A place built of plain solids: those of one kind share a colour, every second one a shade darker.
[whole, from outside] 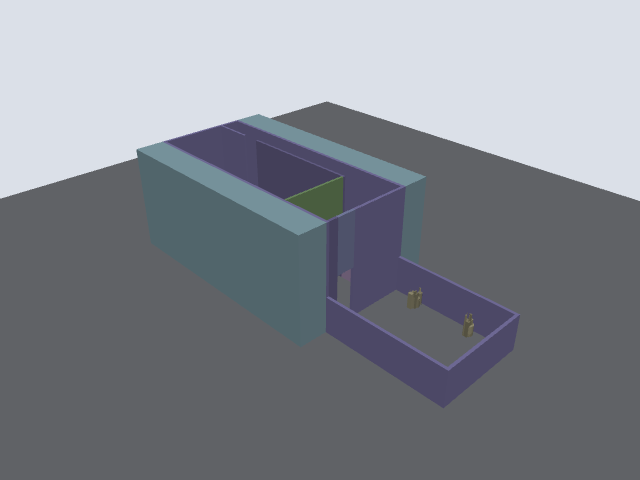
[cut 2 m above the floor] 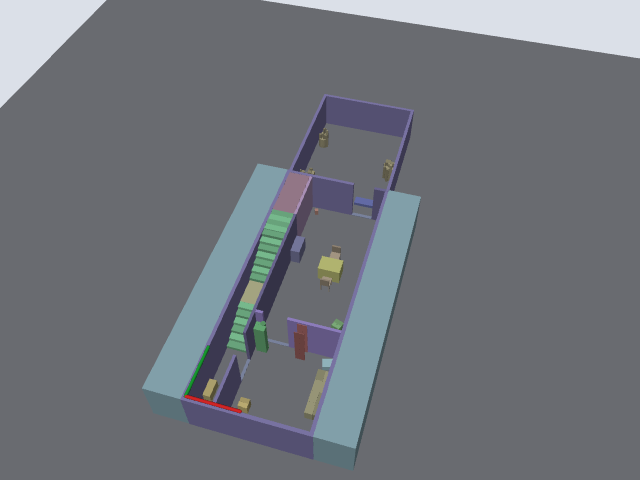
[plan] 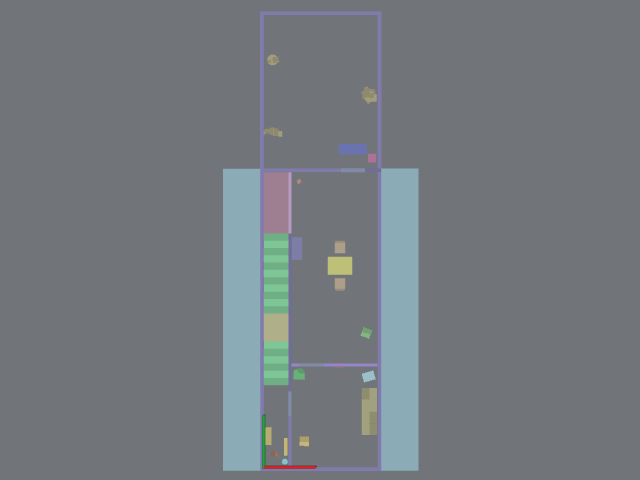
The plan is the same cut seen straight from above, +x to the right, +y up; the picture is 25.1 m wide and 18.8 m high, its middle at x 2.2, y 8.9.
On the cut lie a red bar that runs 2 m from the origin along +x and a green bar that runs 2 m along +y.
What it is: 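A terraced town house, two up and two down, 4.5 m between the party walls, 11.6 m deep; a hall 0.96 m wide; a stair of 18 risers of 151 mm on goings of 285 mm, 0.96 m wide, straight between the party wall and the hall's partition, arriving straight on the upper floor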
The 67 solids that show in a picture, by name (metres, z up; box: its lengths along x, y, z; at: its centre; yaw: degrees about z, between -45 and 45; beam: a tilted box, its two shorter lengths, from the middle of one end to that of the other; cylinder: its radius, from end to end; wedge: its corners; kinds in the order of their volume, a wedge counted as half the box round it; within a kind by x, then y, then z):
{
 "neighbour_1": {"box": [1.46, 11.84, 5.36], "at": [-0.87, 5.78, 2.63]},
 "neighbour_2": {"box": [1.46, 11.84, 5.36], "at": [5.33, 5.78, 2.63]},
 "wall_1": {"box": [0.15, 11.86, 5.36], "at": [-0.07, 5.78, 2.63]},
 "wall_2": {"box": [0.15, 6.3, 1.85], "at": [-0.07, 14.71, 0.88]},
 "wall_3": {"box": [0.12, 2.0, 5.36], "at": [1.02, 1.0, 2.63]},
 "wall_4": {"box": [0.12, 6.19, 5.36], "at": [1.02, 6.06, 2.63]},
 "wall_5": {"box": [3.16, 0.15, 5.36], "at": [1.43, 11.63, 2.63]},
 "wall_6": {"box": [4.76, 0.15, 5.36], "at": [2.23, -0.07, 2.63]},
 "wall_7": {"box": [4.76, 0.15, 1.85], "at": [2.23, 17.78, 0.88]},
 "wall_8": {"box": [0.65, 0.15, 5.36], "at": [4.28, 11.63, 2.63]},
 "wall_9": {"box": [0.15, 11.86, 5.36], "at": [4.53, 5.78, 2.63]},
 "wall_10": {"box": [0.15, 6.3, 1.85], "at": [4.53, 14.71, 0.88]},
 "tread_1": {"box": [0.96, 0.29, 0.2], "at": [0.48, 3.35, 0.05]},
 "tread_2": {"box": [0.96, 0.29, 0.35], "at": [0.48, 3.64, 0.13]},
 "tread_3": {"box": [0.96, 0.29, 0.5], "at": [0.48, 3.92, 0.2]},
 "tread_4": {"box": [0.96, 0.29, 0.65], "at": [0.48, 4.21, 0.28]},
 "tread_5": {"box": [0.96, 0.29, 0.8], "at": [0.48, 4.5, 0.35]},
 "tread_6": {"box": [0.96, 0.29, 0.95], "at": [0.48, 4.78, 0.43]},
 "tread_7": {"box": [0.96, 0.29, 1.1], "at": [0.48, 6.16, 0.5]},
 "tread_8": {"box": [0.96, 0.29, 1.25], "at": [0.48, 6.45, 0.58]},
 "tread_9": {"box": [0.96, 0.29, 1.4], "at": [0.48, 6.73, 0.65]},
 "tread_10": {"box": [0.96, 0.29, 1.56], "at": [0.48, 7.02, 0.73]},
 "tread_11": {"box": [0.96, 0.29, 1.71], "at": [0.48, 7.3, 0.8]},
 "tread_12": {"box": [0.96, 0.29, 1.86], "at": [0.48, 7.59, 0.88]},
 "tread_13": {"box": [0.96, 0.29, 2.01], "at": [0.48, 7.87, 0.95]},
 "tread_14": {"box": [0.96, 0.29, 2.16], "at": [0.48, 8.16, 1.03]},
 "tread_15": {"box": [0.96, 0.29, 2.31], "at": [0.48, 8.44, 1.1]},
 "tread_16": {"box": [0.96, 0.29, 2.46], "at": [0.48, 8.73, 1.18]},
 "tread_17": {"box": [0.96, 0.29, 2.61], "at": [0.48, 9.01, 1.25]},
 "under_landing_1": {"box": [0.96, 2.4, 2.76], "at": [0.48, 10.36, 1.33]},
 "bedroom_front_wall_1": {"box": [3.43, 0.12, 2.7], "at": [2.74, 9.1, 3.96]},
 "half_landing_1": {"box": [0.96, 1.1, 0.95], "at": [0.48, 5.47, 0.43]},
 "partition_low_beyond_1": {"box": [0.12, 2.4, 2.66], "at": [1.02, 10.36, 1.28]},
 "kitchen_wall_1": {"box": [0.3, 0.12, 2.66], "at": [1.23, 4.0, 1.28]},
 "kitchen_wall_2": {"box": [2.1, 0.12, 2.66], "at": [3.41, 4.0, 1.28]},
 "slotfit_sofa_1": {"box": [0.3, 0.47, 0.5], "at": [3.99, 1.49, 0.2]},
 "slotfit_sofa_2": {"box": [0.3, 0.45, 0.5], "at": [3.99, 1.95, 0.2]},
 "slotfit_sofa_3": {"box": [0.3, 0.45, 0.5], "at": [3.99, 2.88, 0.2]},
 "slotfit_sofa_4": {"box": [0.6, 0.47, 0.5], "at": [4.14, 2.41, 0.2]},
 "slotfit_sofa_5": {"box": [0.3, 0.47, 0.5], "at": [4.29, 1.49, 0.2]},
 "slotfit_sofa_6": {"box": [0.3, 0.45, 0.5], "at": [4.29, 1.95, 0.2]},
 "slotfit_sofa_7": {"box": [0.3, 0.45, 0.5], "at": [4.29, 2.88, 0.2]},
 "kitchen_table_1": {"box": [0.96, 0.7, 0.78], "at": [2.98, 7.89, 0.34]},
 "back_wall_over_door_1": {"box": [0.97, 0.15, 2.74], "at": [3.48, 11.63, 3.94]},
 "slotfit_kitchen_wall_table_1": {"box": [0.41, 0.89, 0.81], "at": [1.3, 8.56, 0.35]},
 "own_plant_yard_1": {"cylinder": 0.22, "from": [0.35, 15.95, -0.05], "to": [0.35, 15.95, 0.52]},
 "own_plant_yard_2": {"box": [0.23, 0.23, 0.82], "at": [0.47, 15.95, 0.36]},
 "own_plant_yard_3": {"box": [0.17, 0.3, 0.83], "at": [0.48, 13.12, 0.37]},
 "own_plant_yard_4": {"box": [0.16, 0.23, 0.83], "at": [0.64, 13.06, 0.37]},
 "own_floor_lamp_1": {"box": [0.44, 0.24, 1.65], "at": [1.38, 3.55, 0.78]},
 "shoe_rack_1": {"box": [0.3, 0.7, 0.5], "at": [0.15, 1.22, 0.2]},
 "yard_step_1": {"box": [1.09, 0.41, 0.2], "at": [3.48, 12.46, 0.05]},
 "own_bin_1": {"box": [0.33, 0.35, 0.68], "at": [4.24, 12.11, 0.29]},
 "radiator_1": {"box": [0.14, 0.7, 0.6], "at": [0.86, 0.8, 0.42]},
 "box_cardboard_1": {"box": [0.48, 0.36, 0.31], "at": [4.11, 3.55, 0.11], "yaw": 15.7},
 "side_chair_1": {"box": [0.38, 0.08, 0.38], "at": [2.98, 6.95, 0.65]},
 "side_chair_2": {"box": [0.42, 0.42, 0.04], "at": [2.98, 7.19, 0.43]},
 "side_chair_3": {"box": [0.42, 0.42, 0.04], "at": [2.98, 8.59, 0.43]},
 "side_chair_4": {"box": [0.38, 0.08, 0.38], "at": [2.98, 8.83, 0.65]},
 "slotfit_storage_1": {"box": [0.2, 0.02, 1.99], "at": [2.86, 3.55, 0.94]},
 "slotfit_storage_2": {"box": [0.2, 0.02, 1.99], "at": [2.86, 3.92, 0.94]},
 "slotfit_storage_3": {"box": [0.2, 0.02, 1.99], "at": [3.06, 3.55, 0.94]},
 "slotfit_storage_4": {"box": [0.2, 0.02, 1.99], "at": [3.06, 3.92, 0.94]},
 "threshold_1": {"box": [0.13, 0.97, 0.07], "at": [1.02, 2.48, -0.01]},
 "threshold_2": {"box": [0.98, 0.13, 0.07], "at": [1.87, 4.0, -0.01]},
 "threshold_3": {"box": [0.95, 0.16, 0.08], "at": [3.48, 11.63, -0.01]},
 "slotfit_chair_1": {"box": [0.19, 0.19, 0.49], "at": [1.68, 0.92, 0.2]}
}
